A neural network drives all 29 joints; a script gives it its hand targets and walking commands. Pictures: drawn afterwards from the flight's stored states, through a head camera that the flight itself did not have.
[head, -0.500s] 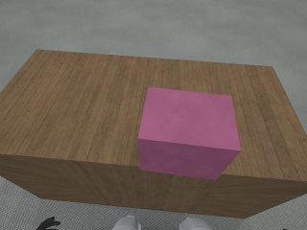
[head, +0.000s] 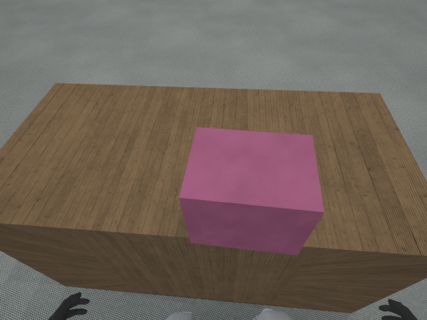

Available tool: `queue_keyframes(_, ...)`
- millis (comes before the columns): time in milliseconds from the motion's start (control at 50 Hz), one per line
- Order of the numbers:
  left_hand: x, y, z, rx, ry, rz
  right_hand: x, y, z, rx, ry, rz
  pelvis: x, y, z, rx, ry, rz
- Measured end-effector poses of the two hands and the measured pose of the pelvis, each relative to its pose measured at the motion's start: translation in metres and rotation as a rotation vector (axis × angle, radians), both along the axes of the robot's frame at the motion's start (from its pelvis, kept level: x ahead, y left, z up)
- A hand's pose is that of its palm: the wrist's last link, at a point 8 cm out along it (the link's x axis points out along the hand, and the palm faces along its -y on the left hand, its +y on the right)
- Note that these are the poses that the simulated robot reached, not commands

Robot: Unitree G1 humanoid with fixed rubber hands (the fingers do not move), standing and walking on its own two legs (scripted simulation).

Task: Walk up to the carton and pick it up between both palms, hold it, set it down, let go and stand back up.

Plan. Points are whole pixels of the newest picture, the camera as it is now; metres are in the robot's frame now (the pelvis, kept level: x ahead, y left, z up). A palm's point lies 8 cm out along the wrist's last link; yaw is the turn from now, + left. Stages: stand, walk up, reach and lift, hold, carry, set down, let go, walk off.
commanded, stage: walk up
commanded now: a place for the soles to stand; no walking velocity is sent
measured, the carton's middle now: (247, 192) +0.37 -0.04 +0.00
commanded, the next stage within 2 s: none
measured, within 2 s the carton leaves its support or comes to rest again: neither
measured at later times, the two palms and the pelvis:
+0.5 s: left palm out of the picture +0.10 +0.32 -0.08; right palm out of the picture +0.11 -0.31 -0.07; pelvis -0.01 +0.01 +0.00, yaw +0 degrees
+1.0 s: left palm out of the picture +0.05 +0.31 -0.06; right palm out of the picture +0.07 -0.33 -0.10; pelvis -0.04 -0.02 +0.00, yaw +0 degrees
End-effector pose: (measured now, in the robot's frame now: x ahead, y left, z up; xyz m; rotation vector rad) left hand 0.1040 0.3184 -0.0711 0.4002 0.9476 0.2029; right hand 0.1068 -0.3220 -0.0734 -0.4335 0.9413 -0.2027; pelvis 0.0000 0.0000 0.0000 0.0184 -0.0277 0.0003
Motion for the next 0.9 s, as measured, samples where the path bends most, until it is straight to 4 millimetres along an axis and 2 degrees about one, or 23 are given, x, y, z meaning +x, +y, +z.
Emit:
queue_keyframes(400, 0.005, 0.007, -0.002, -0.01, -0.004, -0.001, 0.007, 0.008, 0.005, -0.01, -0.01, 0.008, 0.002, 0.008, 0.001, -0.01, 0.002, 0.001)
queue_keyframes(640, -0.016, 0.009, -0.007, -0.011, 0.039, 0.008, -0.015, 0.009, 0.0, -0.011, 0.027, 0.001, -0.017, 0.009, 0.0, -0.01, -0.026, 0.002)
queue_keyframes(740, -0.016, -0.002, -0.011, -0.014, 0.056, -0.009, -0.024, -0.003, 0.001, -0.021, 0.04, -0.011, -0.02, -0.001, 0.0, -0.017, -0.026, -0.017)
queue_keyframes(800, -0.019, -0.013, -0.011, -0.004, 0.068, -0.012, -0.026, -0.013, -0.007, -0.008, 0.048, -0.015, -0.023, -0.011, -0.003, -0.008, -0.032, -0.024)
queue_keyframes(900, -0.034, -0.017, 0.001, 0.027, 0.087, 0.002, -0.032, -0.017, -0.016, 0.027, 0.082, -0.021, -0.032, -0.019, 0.002, 0.023, -0.048, -0.006)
